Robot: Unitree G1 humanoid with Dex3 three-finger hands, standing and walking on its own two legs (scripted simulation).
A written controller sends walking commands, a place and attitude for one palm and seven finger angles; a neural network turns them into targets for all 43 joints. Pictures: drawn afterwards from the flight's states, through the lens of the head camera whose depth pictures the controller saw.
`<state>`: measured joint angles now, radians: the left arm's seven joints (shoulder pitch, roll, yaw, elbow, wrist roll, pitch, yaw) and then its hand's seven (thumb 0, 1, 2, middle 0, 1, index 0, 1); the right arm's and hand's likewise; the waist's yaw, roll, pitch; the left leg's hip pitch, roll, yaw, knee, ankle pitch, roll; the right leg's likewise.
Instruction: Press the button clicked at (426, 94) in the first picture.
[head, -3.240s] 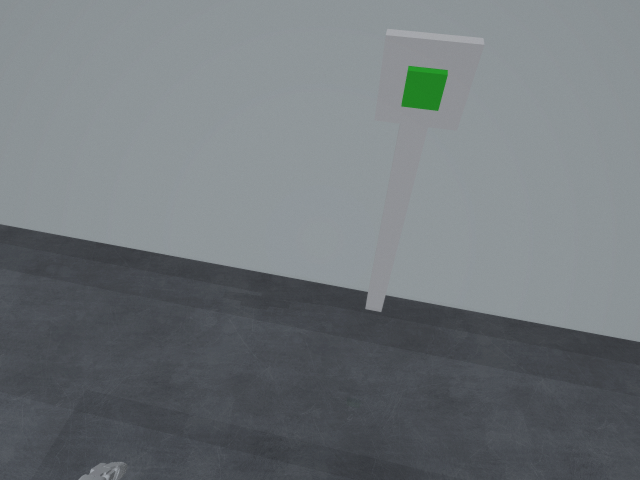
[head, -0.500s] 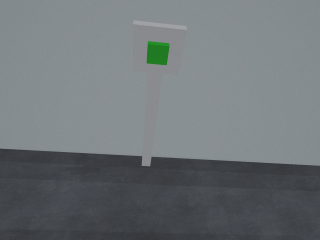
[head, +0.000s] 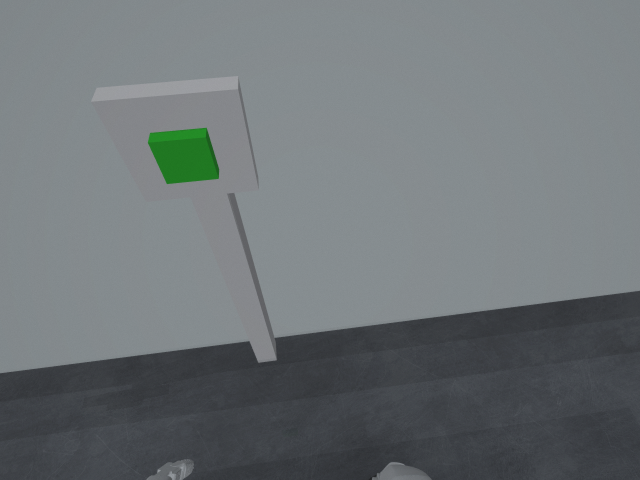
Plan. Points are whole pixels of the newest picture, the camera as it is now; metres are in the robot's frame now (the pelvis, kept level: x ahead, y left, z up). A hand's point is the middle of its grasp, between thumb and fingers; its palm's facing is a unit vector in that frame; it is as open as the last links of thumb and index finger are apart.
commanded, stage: come to a stop and stand still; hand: left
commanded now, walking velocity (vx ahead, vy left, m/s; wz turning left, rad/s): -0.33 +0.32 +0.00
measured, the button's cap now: (186, 155) +0.50 +0.17 +0.13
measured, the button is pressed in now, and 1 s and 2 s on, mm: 0 0 0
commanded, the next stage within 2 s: look again from close up in 1.50 s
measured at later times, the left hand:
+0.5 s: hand out of the picture -0.01 +0.26 -0.17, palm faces +0.12 -0.98 -0.19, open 7.4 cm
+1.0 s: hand out of the picture +0.01 +0.19 -0.15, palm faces +0.01 -0.97 -0.23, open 7.3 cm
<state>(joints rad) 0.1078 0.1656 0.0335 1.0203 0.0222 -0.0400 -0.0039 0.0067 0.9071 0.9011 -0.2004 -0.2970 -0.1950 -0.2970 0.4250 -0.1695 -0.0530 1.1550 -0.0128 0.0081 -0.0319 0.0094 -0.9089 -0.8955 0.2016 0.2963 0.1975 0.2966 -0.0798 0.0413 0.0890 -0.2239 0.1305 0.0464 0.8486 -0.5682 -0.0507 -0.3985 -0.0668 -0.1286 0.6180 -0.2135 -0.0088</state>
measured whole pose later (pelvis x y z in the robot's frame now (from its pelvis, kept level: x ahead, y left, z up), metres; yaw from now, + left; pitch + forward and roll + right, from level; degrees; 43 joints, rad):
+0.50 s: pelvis -0.02 +0.06 +0.02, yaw +3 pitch +0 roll -2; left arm 0.28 0.26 0.07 1.04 0.03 0.06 0.01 0.01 0.91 0.90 -0.20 -0.30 -0.20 -0.30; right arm 0.19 -0.13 -0.01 0.99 -0.03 0.00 -0.03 0.01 -0.91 -0.90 0.20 0.30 0.20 0.30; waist 0.03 -0.07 0.01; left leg -0.23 0.01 0.07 0.48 -0.25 0.05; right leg -0.45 -0.01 0.03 0.93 -0.32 0.04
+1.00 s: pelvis -0.02 +0.00 +0.02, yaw +2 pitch +0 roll +0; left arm 0.22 0.16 0.02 1.13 0.01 0.01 0.04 0.02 0.94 0.90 -0.20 -0.30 -0.20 -0.30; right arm 0.36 -0.13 -0.03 1.19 -0.02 0.01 -0.04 0.01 -0.91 -0.90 0.20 0.30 0.20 0.30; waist -0.05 0.01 0.01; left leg -0.23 0.04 0.08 0.45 -0.22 -0.01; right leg -0.16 -0.02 -0.03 0.45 -0.29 0.00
